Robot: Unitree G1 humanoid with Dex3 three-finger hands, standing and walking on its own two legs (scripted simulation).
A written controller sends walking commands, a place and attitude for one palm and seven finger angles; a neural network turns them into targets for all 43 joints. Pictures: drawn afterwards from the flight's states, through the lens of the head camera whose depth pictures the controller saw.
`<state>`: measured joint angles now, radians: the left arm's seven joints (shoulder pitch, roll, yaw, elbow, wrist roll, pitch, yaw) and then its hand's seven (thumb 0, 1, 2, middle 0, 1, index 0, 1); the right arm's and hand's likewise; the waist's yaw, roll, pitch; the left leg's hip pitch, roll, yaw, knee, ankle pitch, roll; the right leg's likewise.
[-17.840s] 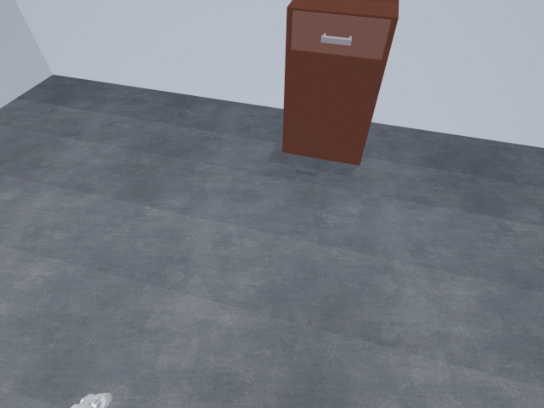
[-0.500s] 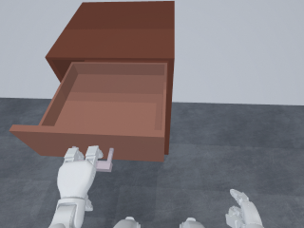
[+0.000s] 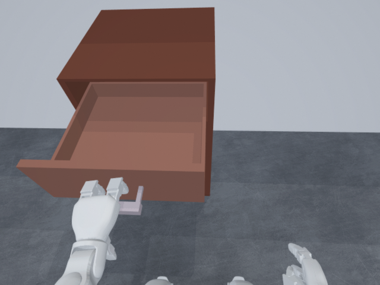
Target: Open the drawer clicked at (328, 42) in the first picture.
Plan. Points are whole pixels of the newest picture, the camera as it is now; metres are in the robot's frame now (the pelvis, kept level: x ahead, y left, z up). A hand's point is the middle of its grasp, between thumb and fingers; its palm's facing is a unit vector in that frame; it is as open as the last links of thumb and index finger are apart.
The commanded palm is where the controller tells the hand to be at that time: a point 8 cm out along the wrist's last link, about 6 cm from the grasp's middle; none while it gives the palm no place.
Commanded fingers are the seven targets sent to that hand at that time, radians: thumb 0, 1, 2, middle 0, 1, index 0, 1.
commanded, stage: lift the hand off the handle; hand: left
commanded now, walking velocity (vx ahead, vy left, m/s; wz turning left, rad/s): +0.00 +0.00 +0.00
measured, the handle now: (115, 198) +0.30 +0.20 -0.03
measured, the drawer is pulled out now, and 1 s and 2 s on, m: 0.29 0.29 0.29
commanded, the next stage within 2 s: draw the hand back to the body in 1.96 s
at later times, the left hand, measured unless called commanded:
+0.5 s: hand (99, 212) +0.26 +0.21 +0.01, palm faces +0.00 -0.10 -0.99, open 13.7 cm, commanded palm +0.23 +0.21 +0.07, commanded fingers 0.00 -0.50 0.30 -0.30 -1.20 -0.30 -1.20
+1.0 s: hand (91, 205) +0.26 +0.21 +0.05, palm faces +0.04 -0.11 -0.99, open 13.7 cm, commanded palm +0.23 +0.21 +0.11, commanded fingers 0.00 -0.50 0.30 -0.30 -1.20 -0.30 -1.20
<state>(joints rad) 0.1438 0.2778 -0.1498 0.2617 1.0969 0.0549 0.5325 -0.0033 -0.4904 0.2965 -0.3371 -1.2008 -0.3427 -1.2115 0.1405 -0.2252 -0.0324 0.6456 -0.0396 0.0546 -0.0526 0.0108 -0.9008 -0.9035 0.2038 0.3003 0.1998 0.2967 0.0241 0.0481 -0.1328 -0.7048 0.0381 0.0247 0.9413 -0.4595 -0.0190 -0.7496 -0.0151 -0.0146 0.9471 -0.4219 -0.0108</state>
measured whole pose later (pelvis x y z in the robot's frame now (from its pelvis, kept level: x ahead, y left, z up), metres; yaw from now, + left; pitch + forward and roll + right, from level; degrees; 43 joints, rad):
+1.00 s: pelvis +0.02 +0.00 +0.03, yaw +0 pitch +7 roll +1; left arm 0.26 0.33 -0.14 -0.02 1.04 0.08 0.36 0.00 -0.49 0.30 -0.32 -1.20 -0.35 -1.21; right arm 0.10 -0.23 -0.02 0.62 -0.04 0.08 -0.03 0.01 -0.90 -0.90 0.20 0.30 0.20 0.30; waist 0.07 0.06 -0.07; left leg -0.43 0.03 0.03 0.71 -0.40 -0.02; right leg -0.48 -0.02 -0.01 0.73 -0.37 -0.01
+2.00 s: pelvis +0.03 +0.00 +0.05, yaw +0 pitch +2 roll +0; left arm 0.24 0.38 -0.14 -0.21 0.97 0.13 0.16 0.00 -0.49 0.30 -0.32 -1.20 -0.32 -1.20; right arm 0.07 -0.23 0.01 0.62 -0.01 0.10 0.00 0.01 -0.90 -0.90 0.20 0.30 0.20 0.30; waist 0.10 0.09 -0.02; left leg -0.23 0.02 0.03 0.51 -0.30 -0.01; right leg -0.28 -0.02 -0.01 0.53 -0.28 0.00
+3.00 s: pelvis +0.04 +0.01 +0.06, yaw +2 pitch -3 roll +0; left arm 0.50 0.29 0.19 -0.48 -0.02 -0.09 0.13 -0.01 -0.19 0.43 -0.29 -1.00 -0.29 -1.00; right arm 0.20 -0.19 0.04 0.61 -0.01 -0.15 -0.08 0.01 -0.90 -0.90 0.20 0.30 0.20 0.30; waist 0.05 0.05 0.03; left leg -0.09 0.03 0.00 0.45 -0.31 -0.02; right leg -0.11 -0.01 -0.05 0.44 -0.28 0.00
